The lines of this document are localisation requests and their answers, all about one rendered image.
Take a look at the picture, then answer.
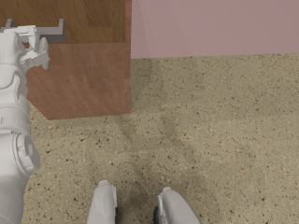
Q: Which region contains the robot left hand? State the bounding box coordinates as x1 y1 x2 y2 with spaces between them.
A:
0 25 50 75

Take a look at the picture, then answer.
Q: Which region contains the left robot thigh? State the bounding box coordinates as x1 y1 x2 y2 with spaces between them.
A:
86 184 118 224

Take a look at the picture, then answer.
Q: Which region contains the handle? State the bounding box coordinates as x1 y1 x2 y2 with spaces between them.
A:
0 19 66 44

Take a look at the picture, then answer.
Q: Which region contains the cabinet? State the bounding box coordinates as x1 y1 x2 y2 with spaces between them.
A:
24 0 133 120

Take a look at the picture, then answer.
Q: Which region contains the drawer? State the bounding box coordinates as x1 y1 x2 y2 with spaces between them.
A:
0 0 126 45

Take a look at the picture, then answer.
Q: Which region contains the left robot upper arm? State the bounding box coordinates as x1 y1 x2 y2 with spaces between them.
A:
0 133 41 224

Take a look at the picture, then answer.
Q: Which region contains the right robot shin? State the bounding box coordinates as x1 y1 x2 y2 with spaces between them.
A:
158 187 172 224

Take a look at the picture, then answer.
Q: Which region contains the left robot forearm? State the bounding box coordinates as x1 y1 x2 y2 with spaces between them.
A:
0 64 31 137

